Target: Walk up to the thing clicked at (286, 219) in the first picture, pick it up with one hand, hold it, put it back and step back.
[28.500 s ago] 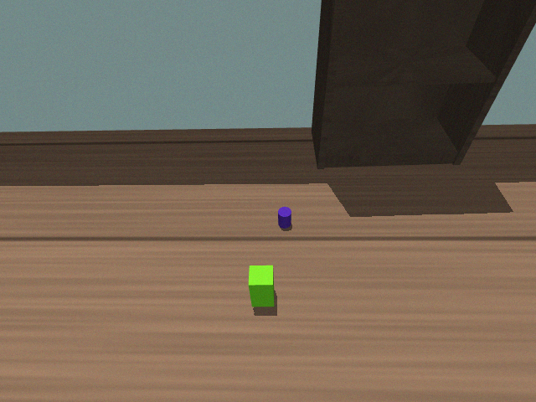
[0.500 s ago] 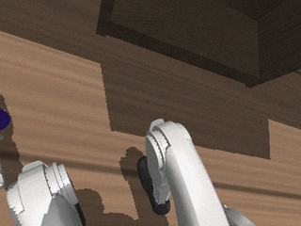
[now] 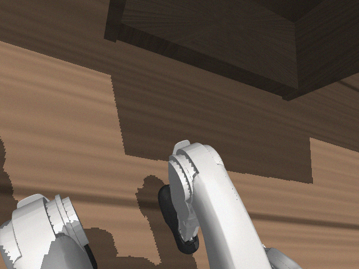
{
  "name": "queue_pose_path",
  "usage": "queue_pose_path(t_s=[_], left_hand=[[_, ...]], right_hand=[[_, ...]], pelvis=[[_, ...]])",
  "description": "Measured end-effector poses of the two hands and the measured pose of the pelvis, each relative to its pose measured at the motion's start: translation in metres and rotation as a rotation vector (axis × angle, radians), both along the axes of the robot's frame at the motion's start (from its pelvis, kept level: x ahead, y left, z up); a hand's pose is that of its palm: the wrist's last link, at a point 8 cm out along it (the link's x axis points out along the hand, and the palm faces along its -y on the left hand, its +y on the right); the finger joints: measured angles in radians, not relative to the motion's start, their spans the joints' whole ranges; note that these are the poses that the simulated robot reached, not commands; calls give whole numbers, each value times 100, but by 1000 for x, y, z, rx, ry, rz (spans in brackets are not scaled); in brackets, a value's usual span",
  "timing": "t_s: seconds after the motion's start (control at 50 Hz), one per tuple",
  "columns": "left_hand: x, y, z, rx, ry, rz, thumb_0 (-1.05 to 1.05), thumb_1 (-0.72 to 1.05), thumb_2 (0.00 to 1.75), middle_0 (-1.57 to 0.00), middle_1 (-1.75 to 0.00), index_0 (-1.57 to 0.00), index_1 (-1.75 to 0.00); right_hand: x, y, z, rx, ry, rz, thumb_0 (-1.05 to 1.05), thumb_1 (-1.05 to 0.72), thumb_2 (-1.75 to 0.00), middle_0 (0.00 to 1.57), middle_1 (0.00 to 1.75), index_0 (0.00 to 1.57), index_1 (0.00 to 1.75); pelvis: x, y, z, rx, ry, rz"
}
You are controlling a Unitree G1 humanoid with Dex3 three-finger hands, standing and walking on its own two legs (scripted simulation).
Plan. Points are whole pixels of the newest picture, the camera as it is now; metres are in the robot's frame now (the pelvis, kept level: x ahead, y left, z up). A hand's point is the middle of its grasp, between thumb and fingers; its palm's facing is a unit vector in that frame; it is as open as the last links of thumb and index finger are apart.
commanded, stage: close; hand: left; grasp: from above
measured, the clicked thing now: out of the picture +0.45 +0.30 -0.25
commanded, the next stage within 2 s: settle in 1.06 s
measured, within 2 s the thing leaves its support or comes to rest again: leaves its support in 1.50 s
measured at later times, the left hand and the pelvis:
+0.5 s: hand out of the picture +0.44 +0.30 -0.23, palm faces -0.42 -0.15 -0.89, open 10.2 cm; pelvis +0.00 +0.00 +0.00, yaw +0 degrees
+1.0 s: hand out of the picture +0.44 +0.30 -0.23, palm faces -0.42 -0.17 -0.89, open 9.2 cm; pelvis +0.00 +0.00 +0.01, yaw +0 degrees
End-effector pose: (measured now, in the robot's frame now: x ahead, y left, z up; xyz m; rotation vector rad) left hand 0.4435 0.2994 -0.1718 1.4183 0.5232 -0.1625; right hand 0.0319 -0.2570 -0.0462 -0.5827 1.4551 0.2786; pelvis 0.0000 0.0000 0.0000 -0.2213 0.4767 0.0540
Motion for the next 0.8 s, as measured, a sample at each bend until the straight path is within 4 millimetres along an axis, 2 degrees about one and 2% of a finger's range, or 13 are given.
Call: queue_pose_path(t_s=[0.34,0.64,0.8], left_hand=[[-2,2,-5,1,26,8,0,-6,72,-38,-88,-41,-85],[1,2,0,8,13,15,1,10,65,-51,-81,-55,-77],[2,4,1,4,14,21,1,12,61,-57,-78,-57,-74]], right_hand=[[4,3,2,20,-3,33,0,-90,-90,20,30,20,29],[2,3,5,25,-17,27,0,-90,-90,20,30,20,29],[-1,0,9,9,-5,21,0,-90,-91,20,30,20,29]], pelvis=[[-1,0,1,-5,-7,-1],[-2,1,3,-7,-5,-2],[-3,0,5,-6,-2,-2]])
